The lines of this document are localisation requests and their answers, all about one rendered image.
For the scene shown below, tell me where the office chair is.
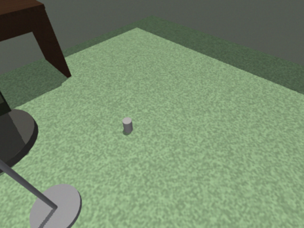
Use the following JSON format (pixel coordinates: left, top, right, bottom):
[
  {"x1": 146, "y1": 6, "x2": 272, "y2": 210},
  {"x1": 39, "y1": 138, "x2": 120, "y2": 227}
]
[{"x1": 0, "y1": 91, "x2": 38, "y2": 173}]

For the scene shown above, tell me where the can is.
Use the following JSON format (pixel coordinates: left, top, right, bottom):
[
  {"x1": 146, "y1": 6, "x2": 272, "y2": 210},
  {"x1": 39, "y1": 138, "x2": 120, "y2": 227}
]
[{"x1": 123, "y1": 117, "x2": 133, "y2": 133}]

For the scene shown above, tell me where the floor lamp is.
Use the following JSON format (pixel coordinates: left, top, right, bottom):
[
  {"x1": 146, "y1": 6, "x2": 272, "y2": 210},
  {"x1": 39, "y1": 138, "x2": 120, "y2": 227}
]
[{"x1": 0, "y1": 159, "x2": 82, "y2": 228}]

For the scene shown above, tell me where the desk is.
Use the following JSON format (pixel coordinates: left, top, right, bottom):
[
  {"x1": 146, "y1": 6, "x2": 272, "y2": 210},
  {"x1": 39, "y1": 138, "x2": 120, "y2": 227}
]
[{"x1": 0, "y1": 0, "x2": 71, "y2": 78}]

